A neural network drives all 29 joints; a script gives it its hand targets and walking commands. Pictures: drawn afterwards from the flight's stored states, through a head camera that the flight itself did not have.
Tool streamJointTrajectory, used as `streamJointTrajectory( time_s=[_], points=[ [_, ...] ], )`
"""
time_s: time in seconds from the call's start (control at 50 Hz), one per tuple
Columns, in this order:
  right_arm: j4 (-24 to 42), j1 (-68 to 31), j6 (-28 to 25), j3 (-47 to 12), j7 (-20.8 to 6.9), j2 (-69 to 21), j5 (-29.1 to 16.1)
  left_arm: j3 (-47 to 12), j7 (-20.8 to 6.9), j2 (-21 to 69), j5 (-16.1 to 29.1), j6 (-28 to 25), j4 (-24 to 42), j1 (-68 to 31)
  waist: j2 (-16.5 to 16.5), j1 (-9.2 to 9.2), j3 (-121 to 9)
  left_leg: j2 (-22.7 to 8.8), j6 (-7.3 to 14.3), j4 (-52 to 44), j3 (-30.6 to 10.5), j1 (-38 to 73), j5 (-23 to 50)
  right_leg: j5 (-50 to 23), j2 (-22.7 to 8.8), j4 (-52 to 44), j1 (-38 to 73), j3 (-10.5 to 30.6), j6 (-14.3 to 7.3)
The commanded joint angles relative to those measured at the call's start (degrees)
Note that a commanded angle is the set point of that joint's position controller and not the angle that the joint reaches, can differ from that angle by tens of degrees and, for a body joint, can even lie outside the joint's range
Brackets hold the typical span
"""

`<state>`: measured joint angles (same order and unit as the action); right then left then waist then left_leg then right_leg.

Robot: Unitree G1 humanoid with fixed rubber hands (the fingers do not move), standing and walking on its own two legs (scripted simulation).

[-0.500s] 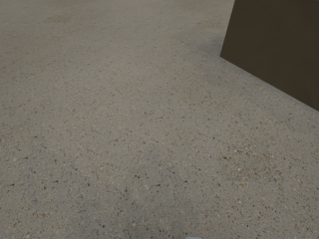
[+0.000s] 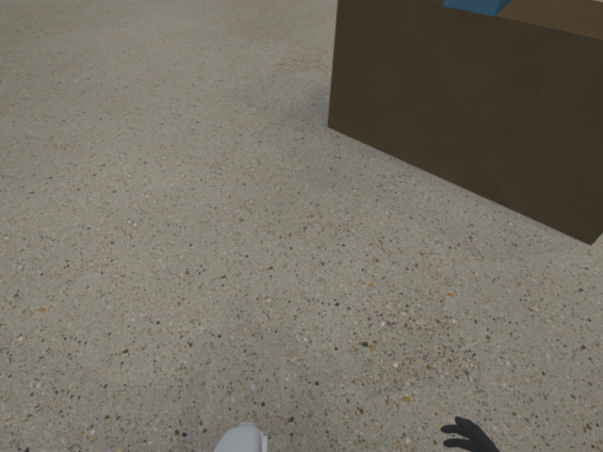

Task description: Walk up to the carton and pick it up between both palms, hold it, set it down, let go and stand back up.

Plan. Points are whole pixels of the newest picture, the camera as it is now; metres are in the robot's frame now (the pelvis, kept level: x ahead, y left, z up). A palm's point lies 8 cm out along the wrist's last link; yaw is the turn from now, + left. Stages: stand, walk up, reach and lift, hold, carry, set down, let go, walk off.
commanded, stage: walk up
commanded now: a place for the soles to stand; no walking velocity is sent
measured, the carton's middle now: out of the picture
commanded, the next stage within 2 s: none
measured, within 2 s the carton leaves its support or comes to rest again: neither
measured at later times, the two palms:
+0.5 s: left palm (246, 245) +0.51 +0.15 -0.08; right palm out of the picture +0.10 -0.21 -0.09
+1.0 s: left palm (262, 216) +0.64 +0.14 -0.13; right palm (496, 222) +0.62 -0.38 -0.09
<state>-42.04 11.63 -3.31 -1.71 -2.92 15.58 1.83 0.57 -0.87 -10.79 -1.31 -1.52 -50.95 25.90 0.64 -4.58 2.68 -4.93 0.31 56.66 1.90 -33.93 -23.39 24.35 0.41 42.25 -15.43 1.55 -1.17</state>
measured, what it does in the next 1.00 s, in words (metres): walks ahead, turning right: left foot, then right foot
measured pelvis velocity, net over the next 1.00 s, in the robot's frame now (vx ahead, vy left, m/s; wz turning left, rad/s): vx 0.59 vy -0.11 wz -0.38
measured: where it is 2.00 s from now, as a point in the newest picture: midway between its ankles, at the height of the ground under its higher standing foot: (390, 254)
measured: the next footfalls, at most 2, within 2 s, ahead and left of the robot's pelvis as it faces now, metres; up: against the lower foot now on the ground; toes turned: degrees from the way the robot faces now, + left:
left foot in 0.10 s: +0.24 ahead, +0.14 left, +0.00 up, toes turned -2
right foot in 0.58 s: +0.47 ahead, -0.21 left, +0.00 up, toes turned -25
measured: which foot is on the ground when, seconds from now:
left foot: up 0.00-0.08, down 0.10-0.58, up 0.60-1.00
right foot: down 0.00-0.08, up 0.10-0.56, down 0.58-1.00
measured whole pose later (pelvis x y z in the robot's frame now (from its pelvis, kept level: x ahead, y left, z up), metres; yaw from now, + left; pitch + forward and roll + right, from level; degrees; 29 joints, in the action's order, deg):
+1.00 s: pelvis +0.59 -0.11 +0.01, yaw -22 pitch -2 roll -2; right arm -41.6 14.0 -3.1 0.7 -3.1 13.5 3.1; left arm 2.6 -1.1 -13.6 -2.4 -5.1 -51.8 27.3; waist 0.0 -3.7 1.7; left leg -6.5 0.5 40.3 2.4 -32.9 -4.7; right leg 27.7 -0.4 32.2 -2.8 -2.8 0.2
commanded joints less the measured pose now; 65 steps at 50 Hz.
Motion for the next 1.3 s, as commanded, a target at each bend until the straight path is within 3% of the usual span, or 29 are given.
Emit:
streamJointTrajectory(
  time_s=[0.0,0.04,0.06,0.08,0.1,0.12,0.2,0.24,0.34,0.42,0.48,0.52,0.54,0.56,0.58,0.6,0.64,0.7,0.8,0.84,0.92,0.98,1.0,1.02,1.04,1.06,1.1,1.14,1.28],
  points=[
    [3.4,8.85,-1.01,3.25,0.9,4.47,0.21,4.09,-0.43,-14.67,-0.72,-1.85,5.43,-9.54,-2.79,8.67,2.47,2.43,0.24,-12.24,4.38,22.51,14.77,19.63,-8.25,-18.65,-22.51,13.51,-9.01],
    [0.63,20.51,-0.69,5.0,2.09,5.67,1.02,3.32,-1.14,-12.22,-1.37,-0.84,5.42,-10.82,1.26,13.16,-0.3,5.13,0.5,-11.26,6.27,37.84,8.74,27.38,-3.3,-4.81,-30.29,9.52,-6.35],
    [0.63,25.27,-0.76,5.93,2.79,7.08,1.28,2.59,-1.48,-9.17,-1.37,-0.42,4.87,-7.99,11.46,14.74,-3.4,-0.5,0.86,-16.51,-2.85,41.64,-7.78,25.98,1.44,13.67,-32.92,4.92,-4.87],
    [2.44,28.11,-0.92,6.01,3.65,9.63,1.14,1.13,-2.01,-5.56,-1.44,-0.47,6.55,-6.59,19.85,15.37,-2.02,-18.11,2.38,-35.83,-36.87,36.02,-36.62,17.85,5.77,36.78,-35.88,4.43,-1.97],
    [3.85,21.56,-0.86,5.85,4.82,12.47,-0.89,1.44,-1.99,-8.08,-1.11,0.0,8.1,-3.62,10.86,9.96,5.41,-24.95,4.82,-52.25,-59.7,28.31,-52.2,11.8,4.6,42.38,-40.25,7.91,-0.06],
    [4.48,16.48,-1.25,5.98,5.45,14.43,-1.89,1.93,-2.08,-9.49,-1.14,0.19,8.15,-3.88,7.15,7.3,9.72,-27.37,7.24,-56.33,-62.71,23.04,-57.66,8.21,1.82,45.56,-42.1,8.44,0.84],
    [1.02,10.21,-3.97,3.17,4.46,7.9,-0.37,2.34,-2.72,-9.82,-1.74,-0.41,6.21,-6.38,9.78,4.74,9.04,-17.82,6.92,-48.98,-24.18,15.69,-31.0,-3.28,-4.17,32.42,-32.42,6.97,2.85],
    [-2.23,10.93,-4.93,2.84,4.13,6.97,0.5,2.19,-3.52,-8.4,-1.33,-0.13,5.11,-5.91,8.58,3.9,5.52,-15.96,8.12,-47.73,-13.97,17.5,-19.0,-7.42,-3.85,29.0,-29.37,4.99,3.28],
    [-7.56,18.12,-5.44,1.45,3.49,4.02,1.04,0.85,-4.28,-6.07,-1.26,-0.39,8.19,-17.08,1.79,6.24,3.88,-14.32,8.53,-44.2,-0.97,27.98,5.19,-20.37,-2.54,14.62,-31.14,-0.59,2.52],
    [-8.7,20.2,-4.05,1.94,3.22,6.19,1.55,-0.03,-4.48,-4.43,-1.26,-1.12,10.73,-24.29,5.14,7.81,5.03,-11.39,7.89,-45.01,9.51,27.3,15.43,-24.68,-1.42,-1.83,-19.56,-7.45,0.76],
    [-8.4,19.5,-1.82,2.72,3.75,8.55,2.05,0.91,-3.76,-5.49,-2.24,-1.52,9.17,-19.5,6.25,5.26,4.39,-13.57,8.08,-39.86,10.46,28.61,16.91,-21.21,-1.15,-6.64,-9.75,-9.14,-1.17],
    [-9.22,21.35,-0.24,2.37,3.72,7.92,1.99,2.96,-2.35,-8.4,-2.79,-1.78,5.98,-7.98,0.6,0.04,-0.94,-11.95,6.85,-21.65,14.01,23.69,26.53,-16.97,0.05,-7.5,6.94,-8.47,-3.08],
    [-8.76,24.26,0.43,1.57,3.35,6.46,1.71,4.14,-1.05,-11.55,-3.11,-1.8,4.76,1.04,-4.24,-3.07,-9.88,-8.73,5.13,-4.45,13.7,19.3,18.76,-11.32,-2.05,-5.74,19.96,-0.85,-3.63],
    [-6.76,28.23,0.54,0.45,2.77,3.54,0.84,5.69,0.09,-16.86,-2.66,-1.48,4.79,5.88,-13.14,-2.85,-17.05,-2.9,3.13,11.68,11.16,7.74,-6.12,-5.44,-13.81,-7.45,29.89,21.13,-6.61],
    [-4.0,26.3,0.96,0.74,2.63,5.15,-1.31,6.62,1.23,-19.19,0.3,-1.06,7.69,4.94,-7.5,-3.42,-17.16,2.34,1.07,19.42,2.21,-5.01,-7.22,3.65,-22.71,-18.56,34.8,45.29,-13.43],
    [-1.23,19.28,0.66,1.66,2.39,7.8,-1.81,6.82,2.42,-19.21,1.89,-0.79,8.29,2.85,-3.91,-3.75,-14.36,0.09,1.52,22.91,-2.1,-8.13,-2.43,10.29,-23.44,-25.15,30.58,47.05,-12.88],
    [-0.05,15.46,-0.34,1.8,1.91,5.75,-1.3,5.37,2.94,-16.03,1.2,-0.97,9.04,-3.05,-5.81,-0.74,-6.39,-3.17,1.73,21.48,-3.31,-5.85,0.76,5.84,-20.37,-26.32,16.39,33.62,-8.67],
    [-1.7,17.35,-0.1,2.29,1.41,3.69,0.19,3.51,1.54,-9.52,0.19,-3.0,8.35,-6.31,-6.09,3.9,0.31,-3.79,0.66,14.94,-4.52,1.24,-0.24,-0.38,-17.32,-27.83,0.31,23.09,-10.7],
    [0.95,10.66,0.78,2.94,0.18,2.0,0.76,3.55,0.84,-8.31,-0.33,-4.97,6.57,-5.85,-5.81,4.77,5.76,-4.67,-1.45,3.34,-3.67,-2.37,6.88,3.94,-14.53,-30.5,-6.61,14.38,-13.51],
    [2.51,7.09,0.31,3.09,-0.31,1.76,1.15,3.56,0.68,-8.8,-0.48,-5.51,5.15,-5.31,-4.97,4.87,7.12,-5.27,-1.25,-5.36,-3.55,-3.12,14.96,1.64,-13.86,-29.91,-4.06,11.43,-12.43],
    [3.35,2.83,-0.76,3.27,-0.41,0.27,1.15,4.1,-0.2,-10.8,-1.16,-5.64,4.17,-2.77,-5.48,3.55,4.05,0.03,0.21,-15.62,2.75,10.86,22.02,-4.97,-11.65,-26.29,-5.91,3.8,-10.09],
    [2.57,10.72,-1.42,4.88,1.07,1.64,1.81,3.48,-0.47,-10.84,-1.53,-4.05,3.35,-1.69,-2.17,7.09,2.05,4.18,1.5,-19.98,5.89,24.04,17.74,-16.23,-10.23,-11.5,-5.86,0.69,-8.42],
    [0.76,18.01,-1.76,5.97,1.88,3.45,2.47,2.88,-0.66,-9.17,-1.92,-3.45,3.12,0.31,2.39,9.62,-2.1,4.05,1.84,-20.89,4.31,31.81,14.51,-17.28,-6.09,2.25,-6.84,-3.12,-6.7],
    [1.05,25.16,-1.9,7.67,2.57,8.56,2.85,1.45,-0.66,-5.45,-1.85,-2.85,3.77,5.72,12.53,11.12,-9.62,-9.05,4.32,-24.24,-15.34,41.28,3.82,-6.16,-1.83,22.15,-14.03,-4.81,-3.21],
    [3.01,25.11,-1.22,8.46,3.23,13.03,1.16,1.12,-0.42,-6.22,-0.14,-1.99,5.86,9.06,16.19,10.13,-12.36,-21.43,10.32,-37.04,-43.51,46.39,-8.17,6.54,1.97,34.08,-23.69,-1.87,0.09],
    [3.68,22.1,-0.48,8.76,3.96,13.73,-1.3,1.77,-0.06,-9.82,-0.35,-1.32,6.88,4.3,9.2,10.4,-8.82,-23.18,12.7,-44.31,-51.23,40.68,-19.5,6.02,-0.52,38.68,-26.86,1.71,0.28],
    [4.23,16.53,-0.58,6.88,4.39,9.65,-1.62,1.68,-0.34,-10.16,-1.2,-1.39,8.62,-3.69,3.39,10.03,-1.84,-19.79,10.73,-43.64,-37.66,33.36,-15.63,0.62,-3.35,38.7,-30.01,2.84,1.37],
    [3.03,13.04,-1.86,5.6,4.1,6.62,-0.85,1.44,-0.79,-8.5,-1.45,-1.5,7.22,-2.29,6.58,6.96,0.57,-15.51,10.06,-42.84,-22.43,25.1,-3.49,-1.14,-5.84,30.62,-24.69,1.71,1.93],
    [-2.77,15.39,-4.0,4.6,3.25,2.94,-0.47,1.01,-2.66,-4.09,-2.63,-0.64,7.88,-7.64,5.3,4.82,3.17,-11.37,11.22,-44.22,-6.71,21.89,9.2,-15.68,-7.22,14.68,-24.09,-2.26,2.64]
  ],
)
